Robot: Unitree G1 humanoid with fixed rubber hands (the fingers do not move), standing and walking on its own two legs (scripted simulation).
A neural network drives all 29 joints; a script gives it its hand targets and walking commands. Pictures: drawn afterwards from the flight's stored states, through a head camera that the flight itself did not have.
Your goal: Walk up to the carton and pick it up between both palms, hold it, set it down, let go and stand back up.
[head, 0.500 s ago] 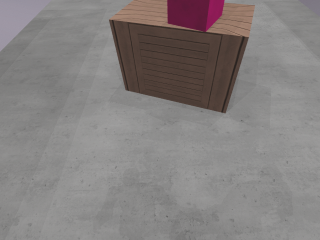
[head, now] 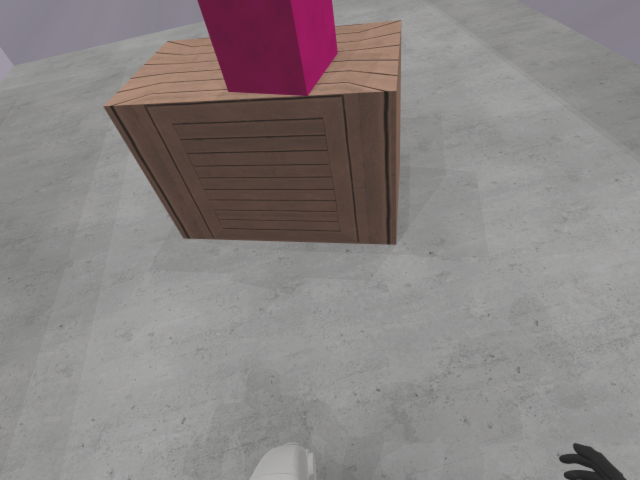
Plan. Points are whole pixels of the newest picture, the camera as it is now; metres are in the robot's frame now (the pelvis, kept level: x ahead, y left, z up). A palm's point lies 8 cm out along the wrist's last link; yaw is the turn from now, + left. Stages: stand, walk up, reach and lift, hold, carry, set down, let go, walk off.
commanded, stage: walk up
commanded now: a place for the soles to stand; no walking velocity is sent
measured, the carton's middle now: (274, 24) +1.32 +0.17 +0.05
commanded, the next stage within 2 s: none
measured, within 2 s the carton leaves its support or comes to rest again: neither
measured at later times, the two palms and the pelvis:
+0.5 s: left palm (127, 341) +0.36 +0.39 -0.09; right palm (493, 315) +0.35 -0.22 -0.08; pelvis +0.27 +0.08 -0.01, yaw -3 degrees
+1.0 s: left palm (162, 224) +0.60 +0.37 -0.05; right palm (481, 244) +0.52 -0.25 -0.11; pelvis +0.48 +0.07 -0.01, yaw -9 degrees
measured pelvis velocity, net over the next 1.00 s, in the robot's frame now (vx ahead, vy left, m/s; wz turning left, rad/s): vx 0.48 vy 0.07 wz -0.16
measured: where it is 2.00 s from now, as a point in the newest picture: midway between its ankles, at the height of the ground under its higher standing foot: (303, 308)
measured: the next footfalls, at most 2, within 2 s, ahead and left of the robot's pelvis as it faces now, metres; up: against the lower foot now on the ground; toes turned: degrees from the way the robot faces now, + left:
left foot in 0.30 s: +0.37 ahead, +0.18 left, +0.00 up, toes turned +3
right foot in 0.78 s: +0.55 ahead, -0.07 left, +0.00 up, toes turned -10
